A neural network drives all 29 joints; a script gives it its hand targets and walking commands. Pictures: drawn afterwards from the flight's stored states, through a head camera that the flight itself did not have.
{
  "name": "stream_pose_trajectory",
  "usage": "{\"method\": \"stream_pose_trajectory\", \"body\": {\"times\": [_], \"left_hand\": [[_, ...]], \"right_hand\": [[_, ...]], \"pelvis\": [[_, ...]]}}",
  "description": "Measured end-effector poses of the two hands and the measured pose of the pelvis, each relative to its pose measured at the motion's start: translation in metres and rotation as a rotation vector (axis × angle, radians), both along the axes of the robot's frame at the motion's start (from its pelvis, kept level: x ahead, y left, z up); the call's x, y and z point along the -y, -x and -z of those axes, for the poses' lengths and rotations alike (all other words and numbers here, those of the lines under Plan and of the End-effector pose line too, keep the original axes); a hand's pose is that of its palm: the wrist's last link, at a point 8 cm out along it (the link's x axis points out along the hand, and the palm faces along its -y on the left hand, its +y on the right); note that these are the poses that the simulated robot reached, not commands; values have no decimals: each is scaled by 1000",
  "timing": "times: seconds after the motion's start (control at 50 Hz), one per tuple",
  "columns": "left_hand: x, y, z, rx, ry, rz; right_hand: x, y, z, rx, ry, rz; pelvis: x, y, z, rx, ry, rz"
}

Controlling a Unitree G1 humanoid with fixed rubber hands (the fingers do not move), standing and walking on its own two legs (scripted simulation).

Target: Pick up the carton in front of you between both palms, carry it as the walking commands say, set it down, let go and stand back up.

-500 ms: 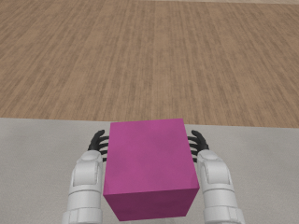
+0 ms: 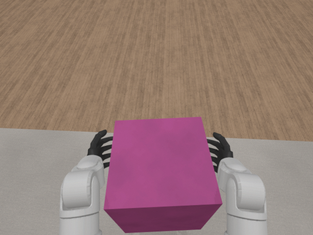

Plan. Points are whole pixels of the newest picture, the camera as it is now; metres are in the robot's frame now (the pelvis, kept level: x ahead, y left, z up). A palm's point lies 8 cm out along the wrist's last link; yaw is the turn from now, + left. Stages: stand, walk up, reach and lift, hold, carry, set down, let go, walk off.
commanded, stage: carry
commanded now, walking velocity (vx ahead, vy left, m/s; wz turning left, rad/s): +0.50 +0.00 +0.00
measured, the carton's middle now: (160, 178) +0.26 -0.01 +0.02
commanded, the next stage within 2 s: none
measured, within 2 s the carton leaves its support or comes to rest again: neither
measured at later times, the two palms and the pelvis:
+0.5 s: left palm (95, 92) +0.57 +0.20 +0.07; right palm (180, 92) +0.55 -0.10 +0.07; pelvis +0.30 +0.06 +0.01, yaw -2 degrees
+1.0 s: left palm (112, 40) +0.91 +0.17 +0.11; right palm (175, 40) +0.92 -0.13 +0.10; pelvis +0.63 +0.00 +0.01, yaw +3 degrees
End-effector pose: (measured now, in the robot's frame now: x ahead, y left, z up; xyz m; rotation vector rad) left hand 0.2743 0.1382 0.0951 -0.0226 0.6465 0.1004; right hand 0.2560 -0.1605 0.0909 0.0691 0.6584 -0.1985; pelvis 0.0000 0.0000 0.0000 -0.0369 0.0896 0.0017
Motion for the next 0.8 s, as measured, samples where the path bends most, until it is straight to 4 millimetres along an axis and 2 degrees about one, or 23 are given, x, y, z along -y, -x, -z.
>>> {"method": "stream_pose_trajectory", "body": {"times": [0.08, 0.16, 0.26, 0.38, 0.46, 0.52, 0.66, 0.74, 0.8], "left_hand": [[-5, -25, 3, -70, 5, -40], [-17, -64, -6, -79, 16, -87], [-34, -131, -8, -59, 27, -105], [-57, -228, 16, -38, 51, -77], [-60, -276, 27, -122, 49, -41], [-58, -311, 24, -142, 42, -6], [-55, -399, 5, -75, 35, 1], [-51, -453, -2, -27, 27, -26], [-44, -499, 0, -4, 15, -46]], "right_hand": [[-4, -37, 0, -70, -4, -34], [-16, -89, -9, -78, -8, -71], [-34, -158, -10, -59, -7, -81], [-57, -245, 9, -37, 18, -56], [-60, -281, 20, -121, 19, -21], [-58, -308, 15, -142, 23, 6], [-55, -398, -5, -76, 28, 2], [-51, -461, -10, -28, 25, -26], [-43, -512, -4, -5, 13, -46]], "pelvis": [[5, -37, -8, -6, -21, -16], [2, -79, -15, -10, -38, -11], [-12, -142, -11, -3, -44, -9], [-42, -231, 14, 24, -57, 19], [-55, -273, 1, 14, -38, 42], [-59, -307, -11, 5, -21, 42], [-55, -398, -21, -1, -2, 25], [-44, -460, -13, 8, -14, 18], [-33, -511, 0, 20, -25, 4]]}}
